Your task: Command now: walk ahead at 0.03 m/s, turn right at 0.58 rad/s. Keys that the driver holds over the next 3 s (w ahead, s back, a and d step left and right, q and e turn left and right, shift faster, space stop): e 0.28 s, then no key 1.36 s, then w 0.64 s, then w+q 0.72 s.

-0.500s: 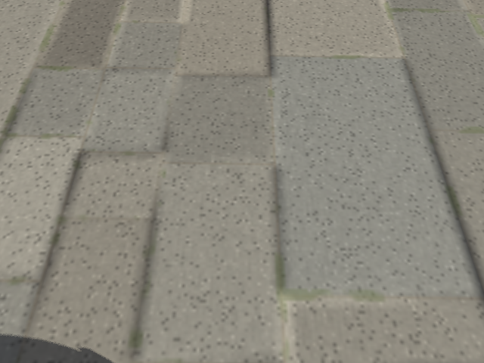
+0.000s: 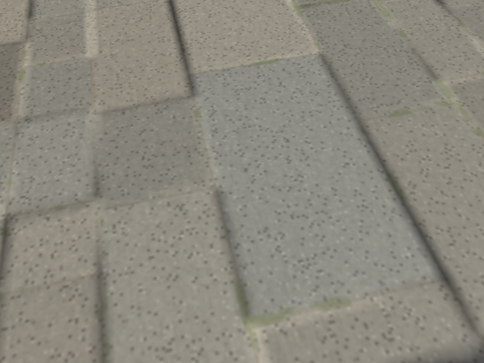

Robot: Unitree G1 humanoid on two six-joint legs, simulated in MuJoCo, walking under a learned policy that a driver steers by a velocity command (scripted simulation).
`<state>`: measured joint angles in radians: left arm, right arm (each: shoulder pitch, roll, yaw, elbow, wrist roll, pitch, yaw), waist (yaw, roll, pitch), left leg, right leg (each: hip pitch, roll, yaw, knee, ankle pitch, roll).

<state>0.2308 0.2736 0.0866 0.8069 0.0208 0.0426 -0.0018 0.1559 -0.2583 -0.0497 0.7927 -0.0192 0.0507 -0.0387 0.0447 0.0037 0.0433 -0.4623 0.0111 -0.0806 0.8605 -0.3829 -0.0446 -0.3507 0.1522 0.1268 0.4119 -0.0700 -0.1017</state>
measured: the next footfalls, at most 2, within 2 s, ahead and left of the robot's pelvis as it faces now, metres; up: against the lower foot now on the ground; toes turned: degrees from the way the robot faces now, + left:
left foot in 0.14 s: +0.05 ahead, +0.13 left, +0.00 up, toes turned -10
right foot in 0.56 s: -0.01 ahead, -0.08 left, +0.00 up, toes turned -14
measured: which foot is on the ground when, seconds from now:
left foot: up 0.00-0.12, down 0.14-0.56, up 0.58-0.84, down 0.86-1.00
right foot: down 0.00-0.14, up 0.16-0.54, down 0.56-1.00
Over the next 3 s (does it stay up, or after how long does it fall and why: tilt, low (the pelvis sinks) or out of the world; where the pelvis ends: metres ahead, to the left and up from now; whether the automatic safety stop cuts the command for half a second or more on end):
stays up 0.59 -0.13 0.00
